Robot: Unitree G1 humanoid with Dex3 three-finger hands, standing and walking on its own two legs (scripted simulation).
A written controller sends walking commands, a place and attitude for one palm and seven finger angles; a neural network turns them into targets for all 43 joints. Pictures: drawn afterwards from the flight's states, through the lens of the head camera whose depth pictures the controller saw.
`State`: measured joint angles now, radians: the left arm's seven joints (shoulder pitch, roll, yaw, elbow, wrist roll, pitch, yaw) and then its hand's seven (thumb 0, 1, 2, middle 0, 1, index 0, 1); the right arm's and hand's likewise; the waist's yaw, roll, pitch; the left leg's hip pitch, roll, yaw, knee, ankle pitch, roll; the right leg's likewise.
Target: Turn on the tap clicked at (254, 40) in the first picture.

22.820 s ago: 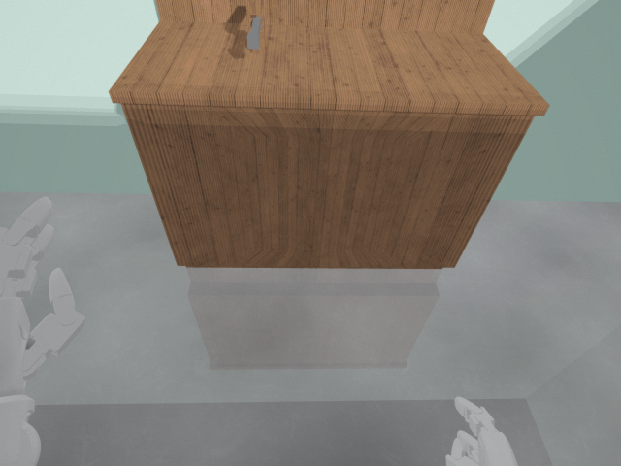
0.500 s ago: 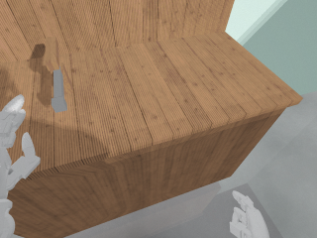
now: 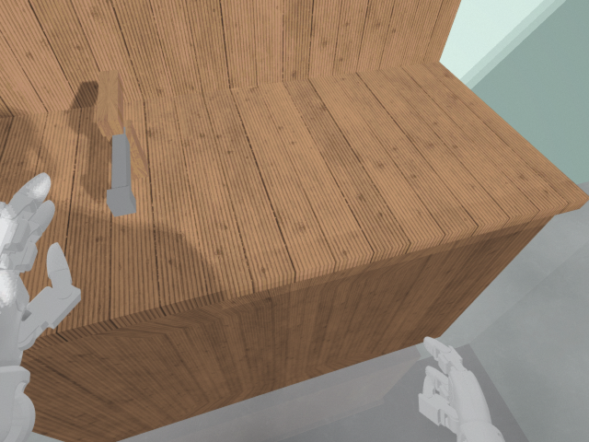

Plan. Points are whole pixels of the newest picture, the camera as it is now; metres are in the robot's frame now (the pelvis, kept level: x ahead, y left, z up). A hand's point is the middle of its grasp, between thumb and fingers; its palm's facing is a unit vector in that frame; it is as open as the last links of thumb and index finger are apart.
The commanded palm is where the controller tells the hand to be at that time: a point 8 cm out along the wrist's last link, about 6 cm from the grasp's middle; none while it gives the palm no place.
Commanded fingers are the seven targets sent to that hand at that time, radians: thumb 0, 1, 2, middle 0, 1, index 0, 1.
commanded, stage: come to a stop and stand still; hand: left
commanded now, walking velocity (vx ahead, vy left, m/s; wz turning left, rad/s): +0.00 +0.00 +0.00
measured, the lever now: (121, 201) +0.37 +0.27 +0.11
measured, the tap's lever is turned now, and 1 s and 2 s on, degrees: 0 0 0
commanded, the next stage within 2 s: look again from close up in 0.04 s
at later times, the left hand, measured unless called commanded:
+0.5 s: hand (85, 284) +0.23 +0.23 +0.16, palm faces +0.35 -0.84 -0.41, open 7.4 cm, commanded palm +0.16 +0.28 +0.18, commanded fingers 0.00 0.90 0.90 -0.20 -0.30 -0.20 -0.30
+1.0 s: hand (47, 319) +0.18 +0.24 +0.18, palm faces +0.60 -0.75 -0.28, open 7.4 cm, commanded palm +0.14 +0.26 +0.18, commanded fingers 0.00 0.90 0.90 -0.20 -0.30 -0.20 -0.30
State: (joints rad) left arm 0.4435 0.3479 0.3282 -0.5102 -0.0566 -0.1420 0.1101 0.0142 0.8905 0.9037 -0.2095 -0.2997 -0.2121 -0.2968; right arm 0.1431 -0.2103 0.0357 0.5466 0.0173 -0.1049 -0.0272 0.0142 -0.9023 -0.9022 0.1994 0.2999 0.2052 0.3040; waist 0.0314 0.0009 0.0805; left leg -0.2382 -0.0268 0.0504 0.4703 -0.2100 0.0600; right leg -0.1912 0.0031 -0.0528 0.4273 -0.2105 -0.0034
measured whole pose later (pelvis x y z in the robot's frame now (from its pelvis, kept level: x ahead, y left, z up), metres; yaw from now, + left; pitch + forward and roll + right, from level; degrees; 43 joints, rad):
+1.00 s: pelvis -0.01 -0.06 -0.02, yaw +4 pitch -3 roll +0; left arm 0.28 0.38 0.40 -0.35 -0.13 -0.02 0.12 0.01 0.89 0.90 -0.21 -0.30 -0.21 -0.30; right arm 0.14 -0.23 0.06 0.68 0.01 -0.13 -0.06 0.01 -0.90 -0.90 0.20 0.30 0.20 0.30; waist 0.10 0.04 -0.01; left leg -0.30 0.01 -0.05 0.63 -0.28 -0.01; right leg -0.24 0.04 -0.15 0.60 -0.32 -0.08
